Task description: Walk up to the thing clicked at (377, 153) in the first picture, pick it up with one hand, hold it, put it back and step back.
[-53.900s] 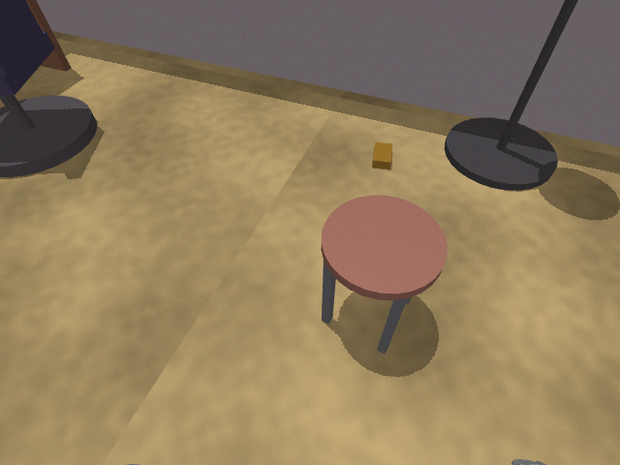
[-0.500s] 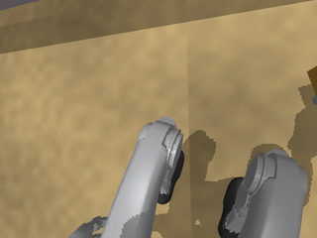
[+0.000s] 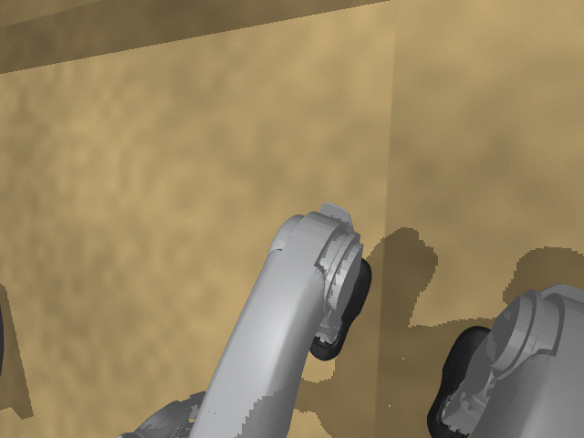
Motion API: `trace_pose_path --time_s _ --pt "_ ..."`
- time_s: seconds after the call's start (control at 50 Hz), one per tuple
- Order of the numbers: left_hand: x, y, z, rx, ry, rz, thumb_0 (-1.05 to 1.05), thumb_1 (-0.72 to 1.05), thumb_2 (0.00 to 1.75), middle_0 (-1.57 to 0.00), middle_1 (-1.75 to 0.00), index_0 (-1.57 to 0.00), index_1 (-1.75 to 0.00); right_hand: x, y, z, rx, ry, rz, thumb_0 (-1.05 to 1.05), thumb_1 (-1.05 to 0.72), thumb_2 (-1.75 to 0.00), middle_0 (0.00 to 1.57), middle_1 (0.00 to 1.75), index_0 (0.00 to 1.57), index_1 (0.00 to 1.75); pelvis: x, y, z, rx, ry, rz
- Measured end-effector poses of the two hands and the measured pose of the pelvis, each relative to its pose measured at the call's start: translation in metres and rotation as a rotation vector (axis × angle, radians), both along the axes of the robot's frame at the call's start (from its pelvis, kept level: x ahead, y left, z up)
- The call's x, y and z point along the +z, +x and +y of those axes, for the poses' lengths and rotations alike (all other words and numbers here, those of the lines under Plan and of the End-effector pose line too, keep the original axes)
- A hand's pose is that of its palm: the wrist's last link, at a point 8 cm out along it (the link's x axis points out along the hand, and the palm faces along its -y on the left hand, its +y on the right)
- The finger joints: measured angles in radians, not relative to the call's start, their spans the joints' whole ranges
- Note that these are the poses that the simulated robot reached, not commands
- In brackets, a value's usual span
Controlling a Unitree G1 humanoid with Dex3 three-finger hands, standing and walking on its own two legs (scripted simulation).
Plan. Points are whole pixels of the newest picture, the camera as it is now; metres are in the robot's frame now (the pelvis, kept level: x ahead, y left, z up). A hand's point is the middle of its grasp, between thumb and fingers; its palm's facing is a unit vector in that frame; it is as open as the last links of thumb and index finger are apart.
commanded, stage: rest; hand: right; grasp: from above
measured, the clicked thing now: out of the picture +0.48 -0.30 -0.24
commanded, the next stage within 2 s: open in 1.62 s
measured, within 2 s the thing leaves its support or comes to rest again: neither
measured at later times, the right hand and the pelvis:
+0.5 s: hand out of the picture +0.47 -0.29 -0.25, palm faces -0.12 +0.44 -0.89, open 11.5 cm; pelvis -0.01 +0.00 +0.00, yaw +2 degrees
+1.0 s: hand out of the picture +0.47 -0.29 -0.26, palm faces -0.12 +0.44 -0.89, open 11.5 cm; pelvis +0.00 +0.00 +0.00, yaw +3 degrees
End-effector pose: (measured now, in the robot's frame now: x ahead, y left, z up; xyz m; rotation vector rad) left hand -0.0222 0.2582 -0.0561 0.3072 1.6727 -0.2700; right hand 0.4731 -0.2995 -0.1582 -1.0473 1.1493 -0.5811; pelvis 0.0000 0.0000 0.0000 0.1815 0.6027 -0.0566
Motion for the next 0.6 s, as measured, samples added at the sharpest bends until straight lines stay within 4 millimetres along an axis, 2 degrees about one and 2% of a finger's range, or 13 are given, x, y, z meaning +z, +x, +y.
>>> trace_pose_path --time_s 0.28,0.6 --pt "0.01 -0.001 -0.007 -0.028 -0.006 -0.001 -0.01 0.92 0.9 -0.2 -0.3 -0.2 -0.3 -0.021 -0.008 -0.004 -0.009 -0.001 0.01 -0.04 0.26 -0.65 0.59 0.68 0.63 0.61 -0.002 -0.004 -0.001 0.007 0.024 -0.025" --pt "0.017 -0.004 -0.018 -0.04 -0.016 0.0 -0.01 0.92 0.9 -0.2 -0.3 -0.19 -0.3 -0.034 0.001 0.002 -0.002 0.017 -0.012 -0.04 0.25 -0.64 0.58 0.68 0.63 0.61 -0.004 -0.005 -0.005 0.016 0.051 -0.033"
